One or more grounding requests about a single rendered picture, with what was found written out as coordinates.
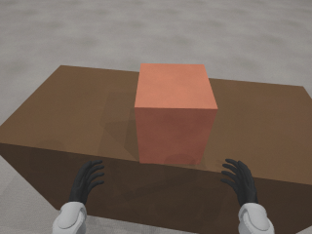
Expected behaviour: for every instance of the robot right hand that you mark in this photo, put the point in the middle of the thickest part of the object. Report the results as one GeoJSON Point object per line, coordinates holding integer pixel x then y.
{"type": "Point", "coordinates": [244, 183]}

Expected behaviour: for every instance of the right robot forearm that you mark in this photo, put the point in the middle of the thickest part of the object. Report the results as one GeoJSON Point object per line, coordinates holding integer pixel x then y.
{"type": "Point", "coordinates": [253, 220]}

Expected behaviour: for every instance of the carton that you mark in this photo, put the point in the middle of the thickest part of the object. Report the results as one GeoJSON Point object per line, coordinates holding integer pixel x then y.
{"type": "Point", "coordinates": [175, 111]}

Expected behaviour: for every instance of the left robot forearm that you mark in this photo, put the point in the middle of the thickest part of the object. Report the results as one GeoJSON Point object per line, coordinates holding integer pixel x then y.
{"type": "Point", "coordinates": [71, 219]}

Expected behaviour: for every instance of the pedestal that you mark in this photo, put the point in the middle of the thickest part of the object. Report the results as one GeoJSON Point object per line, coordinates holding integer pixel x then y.
{"type": "Point", "coordinates": [81, 114]}

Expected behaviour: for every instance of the robot left hand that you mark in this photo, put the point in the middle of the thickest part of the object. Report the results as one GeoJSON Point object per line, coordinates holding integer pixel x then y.
{"type": "Point", "coordinates": [83, 184]}

